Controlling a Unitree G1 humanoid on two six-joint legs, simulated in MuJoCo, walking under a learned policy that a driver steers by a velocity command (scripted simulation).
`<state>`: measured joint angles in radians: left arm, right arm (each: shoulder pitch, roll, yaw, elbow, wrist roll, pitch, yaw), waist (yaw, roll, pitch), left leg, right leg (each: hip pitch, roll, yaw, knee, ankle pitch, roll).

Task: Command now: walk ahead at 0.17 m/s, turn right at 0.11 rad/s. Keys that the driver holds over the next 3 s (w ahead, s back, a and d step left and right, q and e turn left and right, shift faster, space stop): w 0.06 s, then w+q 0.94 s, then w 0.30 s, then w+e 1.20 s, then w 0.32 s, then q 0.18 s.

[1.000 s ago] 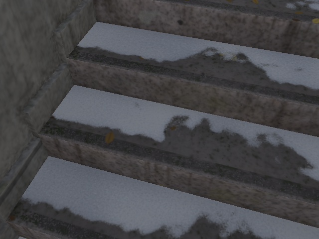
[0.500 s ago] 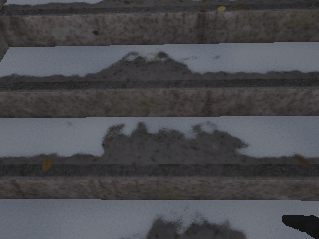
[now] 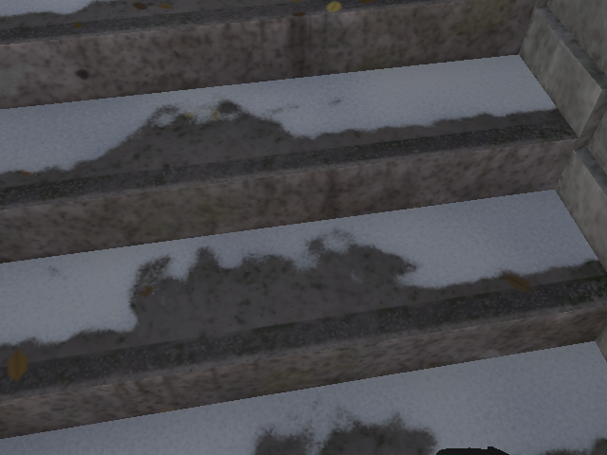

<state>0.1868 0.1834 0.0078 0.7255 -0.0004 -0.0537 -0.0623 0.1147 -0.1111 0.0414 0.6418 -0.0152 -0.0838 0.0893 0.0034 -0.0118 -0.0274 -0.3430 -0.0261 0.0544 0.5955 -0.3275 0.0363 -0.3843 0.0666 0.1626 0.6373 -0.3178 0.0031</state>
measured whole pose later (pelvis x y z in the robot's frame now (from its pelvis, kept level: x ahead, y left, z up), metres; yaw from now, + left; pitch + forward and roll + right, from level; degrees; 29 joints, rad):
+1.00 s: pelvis +0.48 +0.04 +0.17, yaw +25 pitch +7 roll -2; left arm -0.05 0.12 -0.08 0.71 0.04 -0.02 -0.04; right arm 0.57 -0.12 0.05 1.11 -0.07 -0.07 0.10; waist -0.07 0.06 -0.16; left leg -0.20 -0.05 -0.18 0.43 -0.34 0.08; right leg -1.23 -0.06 -0.03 1.59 -0.33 -0.08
